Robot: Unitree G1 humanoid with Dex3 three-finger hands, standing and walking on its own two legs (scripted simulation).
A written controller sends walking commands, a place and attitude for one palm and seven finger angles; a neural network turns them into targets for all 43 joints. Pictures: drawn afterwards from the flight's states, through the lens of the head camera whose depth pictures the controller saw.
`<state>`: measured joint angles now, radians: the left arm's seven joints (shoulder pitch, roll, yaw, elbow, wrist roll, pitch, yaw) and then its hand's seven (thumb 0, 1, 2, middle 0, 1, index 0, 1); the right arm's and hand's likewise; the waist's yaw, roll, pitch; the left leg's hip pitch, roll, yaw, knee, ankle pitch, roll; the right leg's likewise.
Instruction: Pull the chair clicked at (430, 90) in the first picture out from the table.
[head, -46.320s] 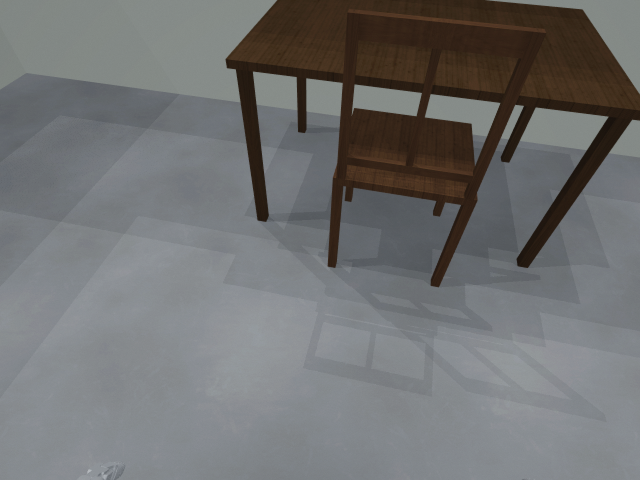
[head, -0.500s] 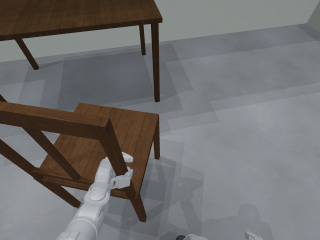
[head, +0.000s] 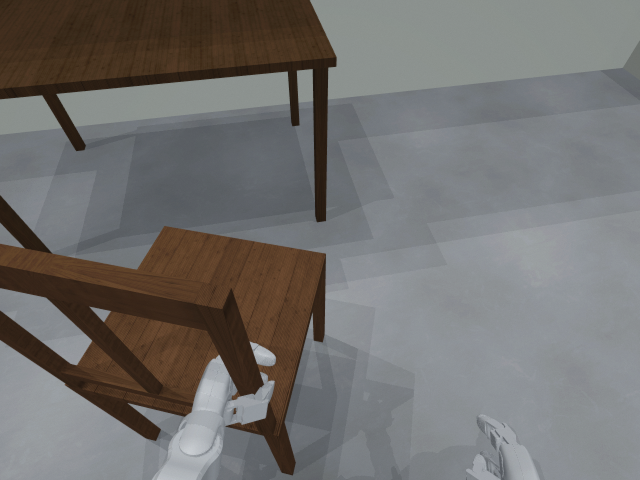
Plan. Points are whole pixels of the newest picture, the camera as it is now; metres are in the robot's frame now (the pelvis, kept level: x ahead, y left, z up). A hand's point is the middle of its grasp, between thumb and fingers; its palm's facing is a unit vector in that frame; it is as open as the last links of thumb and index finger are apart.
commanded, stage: stop walking, hand still on the chair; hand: left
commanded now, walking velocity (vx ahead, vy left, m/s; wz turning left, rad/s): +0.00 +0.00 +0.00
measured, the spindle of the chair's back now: (117, 350) +0.29 +0.31 -0.06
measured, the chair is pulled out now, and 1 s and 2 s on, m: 0.66 0.66 0.66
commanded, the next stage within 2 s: open the thumb and straighten the fingers in 0.14 s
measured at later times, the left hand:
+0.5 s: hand (257, 391) +0.24 +0.11 -0.07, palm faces -0.06 -0.99 -0.10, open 8.5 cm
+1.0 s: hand (254, 401) +0.23 +0.11 -0.08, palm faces -0.05 -0.99 -0.11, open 17.1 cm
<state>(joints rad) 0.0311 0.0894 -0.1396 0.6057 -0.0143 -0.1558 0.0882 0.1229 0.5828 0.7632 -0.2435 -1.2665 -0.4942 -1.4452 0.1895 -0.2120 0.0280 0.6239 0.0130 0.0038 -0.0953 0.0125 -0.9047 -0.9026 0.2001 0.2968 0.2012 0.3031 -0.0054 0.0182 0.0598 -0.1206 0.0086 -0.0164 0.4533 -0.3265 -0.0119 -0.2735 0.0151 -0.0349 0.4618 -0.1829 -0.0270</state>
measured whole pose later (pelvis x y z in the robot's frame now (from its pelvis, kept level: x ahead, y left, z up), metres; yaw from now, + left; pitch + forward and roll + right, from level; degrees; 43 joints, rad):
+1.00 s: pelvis +0.00 +0.00 -0.05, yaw +2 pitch +12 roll +0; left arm 0.21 0.13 -0.12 0.14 -0.06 0.12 0.05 -0.01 -0.53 0.20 -0.06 -0.17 -0.06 -0.17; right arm 0.27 -0.25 0.02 0.50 0.04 -0.10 -0.04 0.02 -0.90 -0.90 0.20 0.30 0.20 0.30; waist -0.05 0.04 -0.14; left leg -0.58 -0.02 -0.04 0.89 -0.52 -0.01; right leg -0.72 -0.02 -0.06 0.88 -0.36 -0.03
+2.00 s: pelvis +0.00 +0.01 -0.07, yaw +2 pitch +14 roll -1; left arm 0.89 0.13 -0.23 -0.38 0.01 0.08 0.04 -0.01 -0.54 0.20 0.00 0.00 0.00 0.00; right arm 0.30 -0.21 0.00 0.34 0.04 -0.10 -0.08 0.02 -0.90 -0.90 0.20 0.30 0.20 0.30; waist -0.02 0.03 -0.21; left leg -0.71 -0.03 -0.06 1.08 -0.61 0.01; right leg -0.84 -0.03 -0.07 1.03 -0.43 -0.01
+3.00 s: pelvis +0.01 +0.00 -0.01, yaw +2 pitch -2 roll -1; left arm 0.63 0.32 0.23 -0.45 -0.06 -0.07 0.17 0.00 0.30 0.61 -0.13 -0.18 -0.12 -0.17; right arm 0.23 -0.21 0.01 0.58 0.03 -0.16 -0.09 0.02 -0.90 -0.90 0.20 0.30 0.20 0.30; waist 0.04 0.08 -0.05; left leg -0.12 0.00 -0.05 0.55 -0.40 0.00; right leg -0.26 0.00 -0.07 0.55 -0.26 -0.02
